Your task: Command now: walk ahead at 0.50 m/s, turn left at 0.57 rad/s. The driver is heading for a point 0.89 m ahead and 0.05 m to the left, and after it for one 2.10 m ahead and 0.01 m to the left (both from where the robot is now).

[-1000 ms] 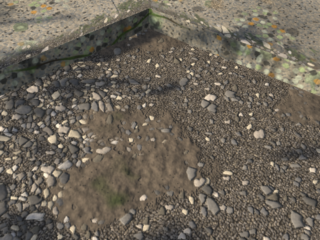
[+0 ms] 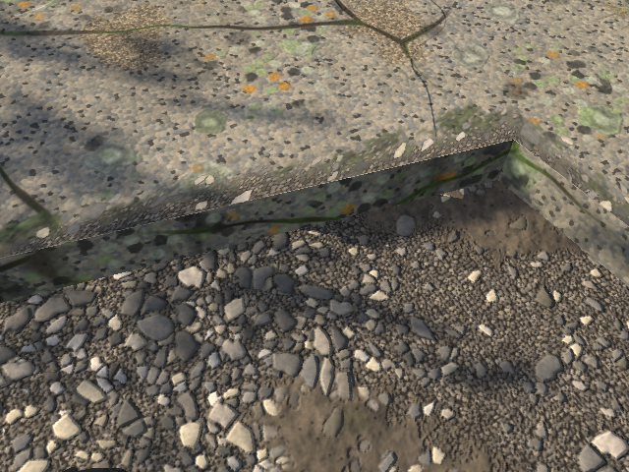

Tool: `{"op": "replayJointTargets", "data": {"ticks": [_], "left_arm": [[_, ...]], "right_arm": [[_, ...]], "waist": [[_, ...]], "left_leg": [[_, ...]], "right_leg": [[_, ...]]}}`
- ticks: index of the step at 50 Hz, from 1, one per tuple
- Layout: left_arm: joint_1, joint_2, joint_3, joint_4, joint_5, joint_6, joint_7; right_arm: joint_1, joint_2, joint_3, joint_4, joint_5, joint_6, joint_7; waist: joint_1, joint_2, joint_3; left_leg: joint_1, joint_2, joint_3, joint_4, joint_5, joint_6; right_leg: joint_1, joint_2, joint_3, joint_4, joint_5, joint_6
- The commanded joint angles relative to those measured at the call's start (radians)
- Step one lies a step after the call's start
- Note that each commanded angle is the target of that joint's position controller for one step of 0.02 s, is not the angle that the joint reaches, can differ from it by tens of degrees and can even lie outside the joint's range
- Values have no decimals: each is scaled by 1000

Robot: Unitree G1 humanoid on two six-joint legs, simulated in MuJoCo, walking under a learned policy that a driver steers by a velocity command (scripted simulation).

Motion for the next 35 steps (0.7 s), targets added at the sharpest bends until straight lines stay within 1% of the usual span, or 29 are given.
{"op": "replayJointTargets", "data": {"ticks": [1, 3, 5, 6, 7, 8, 9, 10, 11, 12, 13, 14, 15, 16, 17, 18, 19, 21, 23, 26, 27, 28, 29, 30, 31, 32, 33, 34, 35], "left_arm": [[-75, 35, 4, -77, -6, -8, -3], [-120, 49, 7, -103, -16, -12, -9], [-134, 77, 16, -119, -20, -20, -16], [-131, 91, 21, -123, -21, -27, -21], [-115, 103, 26, -123, -22, -33, -24], [-72, 113, 32, -114, -22, -39, -24], [19, 134, 46, -92, -17, -45, -20], [161, 179, 61, -76, 1, -49, -14], [308, 265, 86, -52, 16, -36, -7], [321, 213, 76, -40, -10, -26, -15], [271, 131, 54, -61, -18, -19, -12], [217, 104, 44, -72, -14, -8, -9], [173, 86, 36, -67, -9, -2, -10], [149, 69, 29, -64, -2, -2, -9], [138, 68, 30, -58, -1, -5, -11], [140, 73, 33, -50, -5, -9, -13], [144, 85, 38, -43, -8, -15, -14], [154, 112, 48, -27, -8, -19, -13], [170, 125, 52, -13, -8, -16, -12], [199, 136, 50, 10, -17, -6, -14], [263, 87, 31, 35, 15, -2, -25], [284, 98, 33, 42, 14, 2, -29], [294, 119, 37, 47, 14, 5, -29], [302, 138, 41, 54, 13, 10, -27], [312, 153, 44, 62, 13, 18, -25], [322, 169, 46, 70, 10, 28, -21], [330, 173, 44, 77, 9, 36, -17], [339, 150, 32, 80, 5, 43, -13], [341, 91, 11, 47, 4, 45, -13]], "right_arm": [[8, -173, -45, -67, 6, -8, -15], [39, -174, -45, -57, 9, -4, -15], [55, -163, -44, -54, 12, 2, -19], [54, -164, -44, -57, 11, 5, -22], [46, -167, -46, -61, 8, 9, -25], [33, -165, -45, -68, 7, 14, -27], [15, -144, -37, -80, 5, 16, -26], [-6, -96, -18, -103, -5, 12, -21], [118, -37, 1, -125, 15, 2, -21], [155, -89, 2, -127, 24, -2, -22], [81, -173, -20, -120, 26, 4, -21], [7, -182, -23, -135, 15, 12, -21], [-36, -168, -25, -150, 3, 14, -19], [-40, -150, -28, -155, 3, 19, -14], [-27, -128, -25, -157, 11, 25, -9], [-23, -105, -20, -161, 15, 31, -7], [-34, -94, -18, -172, 13, 36, -7], [-66, -88, -15, -192, 7, 39, -7], [-98, -79, -10, -200, 5, 35, -2], [-191, -50, 5, -216, 3, 19, 14], [-248, -36, 19, -232, -90, 40, 48], [-278, -23, 21, -239, -85, 46, 65], [-286, -34, 19, -241, -72, 48, 71], [-288, -50, 16, -241, -67, 48, 72], [-285, -67, 12, -240, -70, 47, 68], [-265, -82, 8, -233, -76, 43, 59], [-188, -94, 2, -206, -85, 34, 49], [-39, -106, -6, -152, -97, 22, 38], [132, -162, -19, -117, -114, 12, 26]], "waist": [[-8, 102, -25], [-25, 120, -24], [-23, 126, -27], [-16, 133, -28], [-2, 147, -31], [23, 163, -42], [71, 161, -88], [140, 110, -211], [125, -150, -374], [114, -278, -384], [132, -148, -240], [125, -60, -141], [103, -33, -66], [76, -52, -34], [60, -74, -20], [55, -79, -17], [53, -72, -12], [53, -48, -10], [62, -32, -13], [95, -25, 11], [99, 6, 38], [118, -46, 47], [115, -71, 53], [109, -81, 59], [100, -86, 57], [84, -90, 37], [43, -84, -13], [-24, -52, -109], [-90, 36, -256]], "left_leg": [[-94, 191, -144, -89, 199, 121], [-67, 209, -188, -67, 150, 109], [5, 235, -250, -11, 112, 100], [37, 250, -283, 18, 108, 97], [59, 261, -311, 49, 121, 91], [68, 257, -328, 86, 150, 82], [51, 215, -312, 170, 207, 58], [-50, 160, -251, 392, 165, 22], [-399, 20, -108, 740, -138, -59], [-582, 57, -101, 918, -428, -71], [-643, 112, -110, 997, -348, -77], [-629, 150, -66, 997, -268, -82], [-600, 179, -53, 949, -212, -83], [-559, 210, -51, 911, -177, -80], [-522, 226, -39, 888, -159, -79], [-512, 232, -24, 871, -144, -82], [-522, 238, -20, 849, -120, -86], [-557, 246, -23, 783, -56, -98], [-560, 244, -18, 688, 37, -101], [-498, 218, 29, 478, 168, -89], [-400, 171, 130, 399, 176, -80], [-347, 164, 150, 361, 183, -72], [-334, 162, 143, 327, 160, -63], [-331, 156, 143, 294, 124, -53], [-326, 144, 149, 261, 62, -39], [-291, 121, 158, 226, -9, -22], [-195, 91, 168, 182, -34, -2], [1, 67, 173, 121, 0, 23], [279, 248, -18, 133, -59, 63]], "right_leg": [[138, 77, -61, -204, 197, 9], [163, 95, -50, -259, 218, 3], [165, 99, -24, -311, 174, -10], [173, 100, -17, -328, 134, -20], [195, 101, -16, -336, 84, -32], [252, 105, -27, -357, 51, -49], [387, 101, -39, -392, 57, -77], [632, -21, 60, -357, 46, -136], [1032, -256, 442, -379, -96, -293], [1075, -340, 698, -470, -298, -329], [949, -304, 579, -492, -386, -283], [808, -263, 432, -507, -311, -245], [678, -220, 329, -539, -210, -233], [599, -186, 247, -568, -142, -220], [546, -163, 183, -597, -102, -216], [525, -155, 132, -620, -58, -223], [519, -156, 92, -637, -10, -233], [538, -166, 26, -652, 86, -246], [564, -156, -41, -653, 156, -241], [570, -122, -131, -654, 176, -218], [500, -99, -192, -672, 168, -180], [488, -96, -195, -679, 146, -168], [523, -109, -193, -671, 147, -161], [568, -127, -190, -654, 188, -158], [623, -146, -188, -618, 269, -155], [677, -156, -194, -547, 422, -150], [706, -152, -211, -420, 581, -141], [670, -119, -250, -230, 607, -123], [488, -86, -261, 48, 292, -106]]}}
Keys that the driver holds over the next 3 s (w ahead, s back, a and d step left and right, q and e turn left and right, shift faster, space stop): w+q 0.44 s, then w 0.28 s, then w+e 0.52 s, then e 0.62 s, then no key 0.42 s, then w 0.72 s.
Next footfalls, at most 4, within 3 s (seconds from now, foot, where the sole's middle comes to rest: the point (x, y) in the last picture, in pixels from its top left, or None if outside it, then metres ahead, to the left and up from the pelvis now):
0.20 right None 0.31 -0.14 -0.78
0.68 left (223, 468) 0.48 0.17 -0.78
1.22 right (285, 331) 0.80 0.04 -0.78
1.80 left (217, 298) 0.89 0.21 -0.78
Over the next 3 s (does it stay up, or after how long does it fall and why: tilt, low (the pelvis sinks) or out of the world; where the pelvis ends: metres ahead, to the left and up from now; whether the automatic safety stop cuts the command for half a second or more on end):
stays up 0.93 0.02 -0.01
